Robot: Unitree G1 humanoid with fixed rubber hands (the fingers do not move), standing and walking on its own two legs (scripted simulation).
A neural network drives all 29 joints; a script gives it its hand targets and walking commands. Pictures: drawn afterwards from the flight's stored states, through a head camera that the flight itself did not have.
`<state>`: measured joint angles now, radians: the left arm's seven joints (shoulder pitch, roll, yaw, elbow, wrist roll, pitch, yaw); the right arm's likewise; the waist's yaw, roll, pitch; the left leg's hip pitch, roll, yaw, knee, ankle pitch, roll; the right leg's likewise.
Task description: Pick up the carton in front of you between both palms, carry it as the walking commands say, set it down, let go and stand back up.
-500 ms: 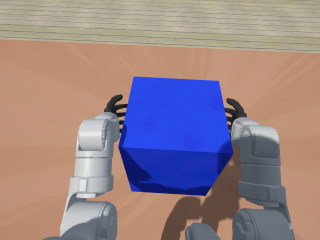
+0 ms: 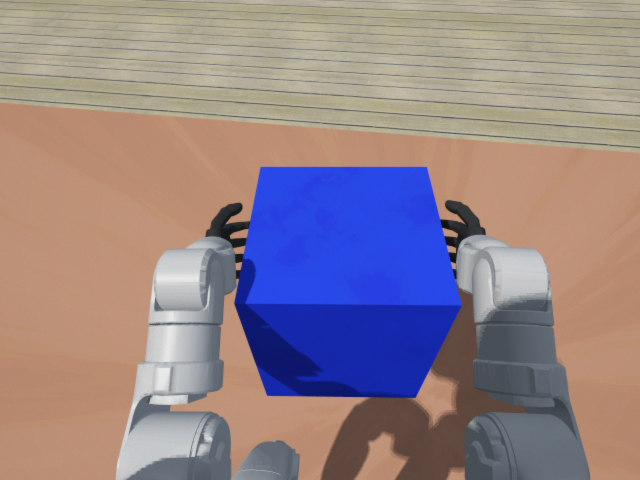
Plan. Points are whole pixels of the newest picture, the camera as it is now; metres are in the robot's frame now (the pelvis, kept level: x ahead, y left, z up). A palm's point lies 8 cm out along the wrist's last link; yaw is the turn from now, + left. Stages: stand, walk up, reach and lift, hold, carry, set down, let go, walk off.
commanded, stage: carry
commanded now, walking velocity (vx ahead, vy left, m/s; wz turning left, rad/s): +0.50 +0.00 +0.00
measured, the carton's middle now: (342, 288) +0.34 +0.02 +0.02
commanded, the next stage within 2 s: none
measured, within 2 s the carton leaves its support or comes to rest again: neither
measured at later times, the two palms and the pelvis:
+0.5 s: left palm (268, 113) +0.67 +0.16 +0.06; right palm (440, 124) +0.65 -0.14 +0.06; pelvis +0.31 +0.04 -0.03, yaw -2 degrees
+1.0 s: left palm (302, 52) +0.95 +0.13 +0.03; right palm (434, 51) +0.96 -0.17 +0.03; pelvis +0.61 -0.02 -0.07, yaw +0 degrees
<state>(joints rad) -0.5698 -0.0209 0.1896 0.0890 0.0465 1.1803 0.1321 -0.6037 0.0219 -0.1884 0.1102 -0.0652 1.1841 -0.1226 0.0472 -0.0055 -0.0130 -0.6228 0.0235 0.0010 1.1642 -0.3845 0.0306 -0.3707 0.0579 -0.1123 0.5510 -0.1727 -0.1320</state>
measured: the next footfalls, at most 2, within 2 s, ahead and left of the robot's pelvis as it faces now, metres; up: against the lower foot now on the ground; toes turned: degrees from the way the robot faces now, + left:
left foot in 0.30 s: +0.36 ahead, +0.08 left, -0.03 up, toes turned +2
right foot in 0.80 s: +0.67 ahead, -0.07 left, -0.06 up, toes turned -4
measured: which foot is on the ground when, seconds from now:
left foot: up 0.00-0.28, down 0.30-0.80, up 0.82-1.00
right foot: down 0.00-0.30, up 0.32-0.78, down 0.80-1.00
